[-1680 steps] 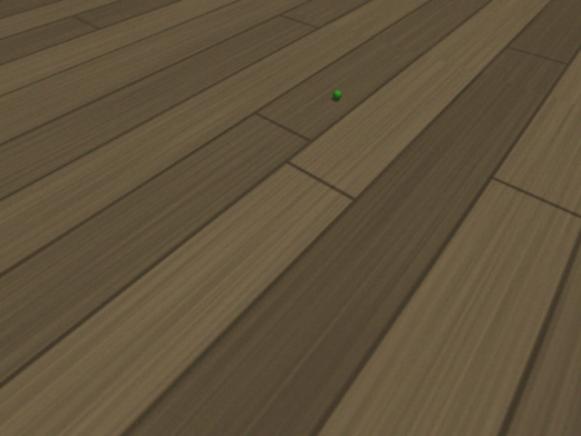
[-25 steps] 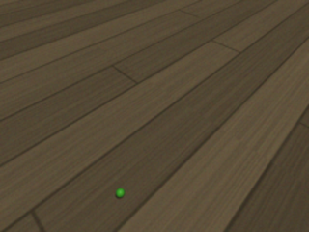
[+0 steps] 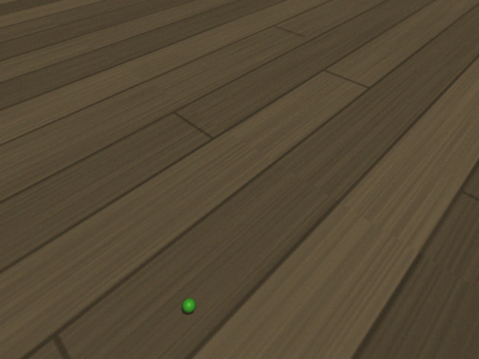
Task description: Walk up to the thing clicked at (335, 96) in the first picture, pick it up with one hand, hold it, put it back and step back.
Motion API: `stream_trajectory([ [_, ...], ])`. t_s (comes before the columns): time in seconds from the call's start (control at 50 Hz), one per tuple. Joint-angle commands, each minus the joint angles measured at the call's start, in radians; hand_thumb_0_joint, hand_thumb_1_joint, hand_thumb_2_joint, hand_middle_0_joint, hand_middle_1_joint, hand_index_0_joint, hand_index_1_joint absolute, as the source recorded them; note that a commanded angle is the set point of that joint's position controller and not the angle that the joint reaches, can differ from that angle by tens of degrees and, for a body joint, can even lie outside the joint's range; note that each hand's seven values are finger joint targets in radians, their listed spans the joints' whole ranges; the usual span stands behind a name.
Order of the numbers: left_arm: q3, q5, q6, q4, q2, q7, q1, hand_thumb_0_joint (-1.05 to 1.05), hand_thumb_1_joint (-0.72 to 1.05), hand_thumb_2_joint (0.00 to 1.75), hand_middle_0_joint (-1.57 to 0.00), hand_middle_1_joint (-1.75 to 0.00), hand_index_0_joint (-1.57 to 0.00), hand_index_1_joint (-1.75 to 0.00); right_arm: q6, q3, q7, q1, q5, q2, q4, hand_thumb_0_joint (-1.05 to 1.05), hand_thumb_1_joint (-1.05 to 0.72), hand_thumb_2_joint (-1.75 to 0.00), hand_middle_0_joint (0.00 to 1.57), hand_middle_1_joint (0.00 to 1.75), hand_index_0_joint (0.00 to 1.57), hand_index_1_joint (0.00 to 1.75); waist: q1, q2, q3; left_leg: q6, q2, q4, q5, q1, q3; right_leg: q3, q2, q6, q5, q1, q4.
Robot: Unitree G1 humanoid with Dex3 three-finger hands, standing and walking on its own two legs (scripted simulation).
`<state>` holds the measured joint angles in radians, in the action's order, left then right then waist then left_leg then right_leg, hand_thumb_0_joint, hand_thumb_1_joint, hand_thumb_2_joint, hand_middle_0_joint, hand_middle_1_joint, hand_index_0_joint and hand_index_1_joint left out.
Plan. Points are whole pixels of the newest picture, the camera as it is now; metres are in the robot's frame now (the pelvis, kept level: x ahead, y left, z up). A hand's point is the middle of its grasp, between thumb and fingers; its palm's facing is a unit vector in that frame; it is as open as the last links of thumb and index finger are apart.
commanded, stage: stand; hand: left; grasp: from above
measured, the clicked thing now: (189, 305) +0.46 +0.23 -0.75
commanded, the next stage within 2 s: step back in 1.56 s
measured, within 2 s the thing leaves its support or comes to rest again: neither
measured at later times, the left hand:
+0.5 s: hand out of the picture +0.07 +0.23 -0.16, palm faces +0.00 -0.95 -0.32, open 7.3 cm
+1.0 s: hand out of the picture +0.10 +0.23 -0.16, palm faces +0.00 -0.94 -0.33, open 7.3 cm
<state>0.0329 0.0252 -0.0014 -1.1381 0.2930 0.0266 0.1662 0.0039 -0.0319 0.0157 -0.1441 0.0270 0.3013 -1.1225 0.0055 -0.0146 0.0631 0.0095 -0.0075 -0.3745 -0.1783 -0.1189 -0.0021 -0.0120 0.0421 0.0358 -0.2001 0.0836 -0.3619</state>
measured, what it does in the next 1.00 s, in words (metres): stands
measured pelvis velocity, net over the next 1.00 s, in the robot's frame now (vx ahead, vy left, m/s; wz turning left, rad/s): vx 0.02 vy -0.01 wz -0.01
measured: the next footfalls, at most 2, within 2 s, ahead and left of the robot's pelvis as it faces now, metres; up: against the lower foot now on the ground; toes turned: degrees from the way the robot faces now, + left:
none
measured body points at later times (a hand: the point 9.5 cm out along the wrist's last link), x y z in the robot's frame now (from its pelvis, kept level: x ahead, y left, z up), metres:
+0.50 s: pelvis +0.01 -0.01 +0.00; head +0.02 -0.01 +0.45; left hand +0.07 +0.28 -0.14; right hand +0.07 -0.29 -0.14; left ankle +0.02 +0.11 -0.75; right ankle +0.00 -0.14 -0.75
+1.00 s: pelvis +0.02 -0.01 +0.00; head +0.02 -0.01 +0.45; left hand +0.10 +0.28 -0.13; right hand +0.09 -0.30 -0.13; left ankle +0.02 +0.11 -0.75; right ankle +0.00 -0.14 -0.75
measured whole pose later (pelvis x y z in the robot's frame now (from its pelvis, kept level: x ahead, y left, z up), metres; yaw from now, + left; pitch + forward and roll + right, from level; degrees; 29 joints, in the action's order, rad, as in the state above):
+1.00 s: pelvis +0.02 -0.01 +0.00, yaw -1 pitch -3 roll +0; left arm 0.03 0.01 0.00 -1.14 0.31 0.01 0.10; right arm -0.01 -0.01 0.01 -0.10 0.02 0.33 -1.14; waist 0.00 -0.01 0.06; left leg -0.01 0.01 -0.33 -0.18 -0.09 -0.01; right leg -0.01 0.02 0.02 -0.20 0.06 -0.32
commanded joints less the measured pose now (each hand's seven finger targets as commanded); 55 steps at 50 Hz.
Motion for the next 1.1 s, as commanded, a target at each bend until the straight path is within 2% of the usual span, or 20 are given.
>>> stream_trajectory([
  [0.0, 0.033, 0.003, 0.018, 0.05, 0.195, 0.012, -0.041, 0.0, 0.9, 0.9, -0.2, -0.3, -0.2, -0.3, -0.024, -0.029, 0.011, 0.039, -0.003, 0.183, 0.049, 0.0, -0.9, -0.9, 0.2, 0.3, 0.2, 0.3, 0.002, 0.004, -0.005, 0.011, 0.105, 0.104, -0.001, -0.028, 0.106, 0.067, 0.073, -0.035, 0.035, 0.033, 0.087],
  [0.04, 0.032, 0.003, 0.016, 0.043, 0.193, 0.01, -0.033, 0.0, 0.9, 0.9, -0.2, -0.3, -0.2, -0.3, -0.024, -0.028, 0.009, 0.05, -0.004, 0.187, 0.049, 0.0, -0.9, -0.9, 0.2, 0.3, 0.2, 0.3, 0.007, 0.001, 0.002, 0.01, 0.106, 0.108, -0.037, -0.028, 0.109, 0.066, 0.069, -0.035, 0.01, 0.047, 0.088],
  [0.14, 0.031, 0.0, 0.019, 0.041, 0.197, 0.007, -0.048, 0.0, 0.9, 0.9, -0.2, -0.3, -0.2, -0.3, -0.027, -0.023, 0.009, 0.049, -0.006, 0.188, 0.045, 0.0, -0.9, -0.9, 0.2, 0.3, 0.2, 0.3, 0.001, 0.011, -0.028, 0.011, 0.113, 0.103, 0.036, 0.001, 0.101, 0.075, 0.078, -0.042, 0.051, 0.034, 0.088],
  [0.2, 0.031, -0.003, 0.02, 0.043, 0.201, 0.006, -0.056, 0.0, 0.9, 0.9, -0.2, -0.3, -0.2, -0.3, -0.027, -0.022, 0.01, 0.047, -0.004, 0.199, 0.04, 0.0, -0.9, -0.9, 0.2, 0.3, 0.2, 0.3, 0.001, 0.003, -0.038, 0.016, 0.116, 0.097, 0.045, -0.001, 0.097, 0.079, 0.082, -0.042, 0.078, 0.018, 0.092],
  [0.28, 0.03, -0.004, 0.018, 0.035, 0.196, 0.005, -0.062, 0.0, 0.9, 0.9, -0.2, -0.3, -0.2, -0.3, -0.026, -0.015, 0.009, 0.043, -0.007, 0.183, 0.033, 0.0, -0.9, -0.9, 0.2, 0.3, 0.2, 0.3, -0.002, 0.011, -0.034, 0.013, 0.116, 0.104, 0.035, -0.002, 0.096, 0.077, 0.079, -0.043, 0.066, 0.021, 0.09],
  [0.34, 0.029, -0.005, 0.017, 0.035, 0.198, 0.002, -0.063, 0.0, 0.9, 0.9, -0.2, -0.3, -0.2, -0.3, -0.028, -0.014, 0.009, 0.05, -0.008, 0.193, 0.032, 0.0, -0.9, -0.9, 0.2, 0.3, 0.2, 0.3, 0.001, 0.009, -0.028, 0.009, 0.117, 0.108, 0.043, -0.004, 0.096, 0.076, 0.077, -0.042, 0.064, 0.023, 0.091],
  [0.44, 0.029, -0.006, 0.019, 0.037, 0.199, 0.002, -0.069, 0.0, 0.9, 0.9, -0.2, -0.3, -0.2, -0.3, -0.03, -0.014, 0.01, 0.049, -0.007, 0.2, 0.03, 0.0, -0.9, -0.9, 0.2, 0.3, 0.2, 0.3, -0.002, 0.005, -0.054, 0.012, 0.122, 0.093, 0.108, 0.019, 0.088, 0.077, 0.082, -0.042, 0.119, 0.013, 0.09],
  [0.48, 0.028, -0.008, 0.021, 0.038, 0.196, 0.003, -0.071, 0.0, 0.9, 0.9, -0.2, -0.3, -0.2, -0.3, -0.031, -0.012, 0.01, 0.051, -0.009, 0.194, 0.028, 0.0, -0.9, -0.9, 0.2, 0.3, 0.2, 0.3, -0.001, 0.014, -0.069, 0.011, 0.127, 0.086, 0.172, 0.036, 0.087, 0.073, 0.083, -0.041, 0.147, 0.003, 0.082],
  [0.54, 0.029, -0.006, 0.022, 0.041, 0.204, 0.001, -0.072, 0.0, 0.9, 0.9, -0.2, -0.3, -0.2, -0.3, -0.032, -0.016, 0.011, 0.063, -0.009, 0.21, 0.031, 0.0, -0.9, -0.9, 0.2, 0.3, 0.2, 0.3, 0.0, 0.013, -0.071, 0.01, 0.127, 0.082, 0.169, 0.04, 0.084, 0.076, 0.084, -0.038, 0.153, 0.008, 0.088],
  [0.6, 0.03, -0.007, 0.02, 0.04, 0.206, 0.001, -0.084, 0.0, 0.9, 0.9, -0.2, -0.3, -0.2, -0.3, -0.028, -0.012, 0.011, 0.049, -0.009, 0.197, 0.024, 0.0, -0.9, -0.9, 0.2, 0.3, 0.2, 0.3, -0.008, 0.023, -0.059, 0.009, 0.125, 0.088, 0.138, 0.025, 0.081, 0.075, 0.084, -0.04, 0.14, 0.007, 0.091],
  [0.7, 0.03, -0.008, 0.022, 0.041, 0.207, 0.001, -0.078, 0.0, 0.9, 0.9, -0.2, -0.3, -0.2, -0.3, -0.031, -0.013, 0.009, 0.068, -0.009, 0.205, 0.03, 0.0, -0.9, -0.9, 0.2, 0.3, 0.2, 0.3, 0.0, 0.013, -0.079, 0.014, 0.133, 0.082, 0.191, 0.047, 0.082, 0.072, 0.086, -0.042, 0.18, -0.002, 0.081],
  [0.82, 0.033, -0.011, 0.026, 0.052, 0.22, 0.001, -0.096, 0.0, 0.9, 0.9, -0.2, -0.3, -0.2, -0.3, -0.033, -0.018, 0.009, 0.066, -0.011, 0.217, 0.034, 0.0, -0.9, -0.9, 0.2, 0.3, 0.2, 0.3, -0.007, 0.015, -0.097, 0.012, 0.137, 0.07, 0.25, 0.06, 0.077, 0.071, 0.092, -0.042, 0.244, -0.021, 0.075],
  [0.88, 0.029, -0.01, 0.023, 0.048, 0.211, -0.002, -0.089, 0.0, 0.9, 0.9, -0.2, -0.3, -0.2, -0.3, -0.031, -0.016, 0.008, 0.076, -0.009, 0.216, 0.033, 0.0, -0.9, -0.9, 0.2, 0.3, 0.2, 0.3, -0.001, 0.007, -0.064, 0.008, 0.133, 0.087, 0.182, 0.043, 0.079, 0.069, 0.084, -0.04, 0.172, 0.0, 0.09],
  [0.94, 0.031, -0.01, 0.025, 0.053, 0.223, -0.004, -0.102, 0.0, 0.9, 0.9, -0.2, -0.3, -0.2, -0.3, -0.032, -0.015, 0.005, 0.07, -0.01, 0.216, 0.034, 0.0, -0.9, -0.9, 0.2, 0.3, 0.2, 0.3, -0.009, 0.016, -0.056, 0.004, 0.133, 0.097, 0.154, 0.031, 0.079, 0.075, 0.085, -0.042, 0.138, 0.003, 0.098],
  [0.96, 0.03, -0.011, 0.024, 0.054, 0.222, -0.006, -0.096, 0.0, 0.9, 0.9, -0.2, -0.3, -0.2, -0.3, -0.032, -0.016, 0.005, 0.082, -0.01, 0.222, 0.036, 0.0, -0.9, -0.9, 0.2, 0.3, 0.2, 0.3, -0.002, 0.007, -0.062, 0.007, 0.136, 0.091, 0.15, 0.038, 0.079, 0.077, 0.086, -0.046, 0.138, 0.001, 0.098],
  [1.0, 0.03, -0.01, 0.026, 0.056, 0.224, -0.006, -0.1, 0.0, 0.9, 0.9, -0.2, -0.3, -0.2, -0.3, -0.033, -0.017, 0.004, 0.078, -0.011, 0.222, 0.034, 0.0, -0.9, -0.9, 0.2, 0.3, 0.2, 0.3, -0.005, 0.004, -0.065, 0.006, 0.136, 0.097, 0.164, 0.031, 0.083, 0.073, 0.085, -0.047, 0.146, -0.007, 0.093],
  [1.08, 0.03, -0.011, 0.025, 0.058, 0.225, -0.009, -0.102, 0.0, 0.9, 0.9, -0.2, -0.3, -0.2, -0.3, -0.035, -0.016, 0.004, 0.075, -0.01, 0.23, 0.037, 0.0, -0.9, -0.9, 0.2, 0.3, 0.2, 0.3, -0.007, -0.004, -0.056, 0.007, 0.133, 0.103, 0.119, 0.013, 0.08, 0.082, 0.087, -0.047, 0.125, -0.004, 0.102],
])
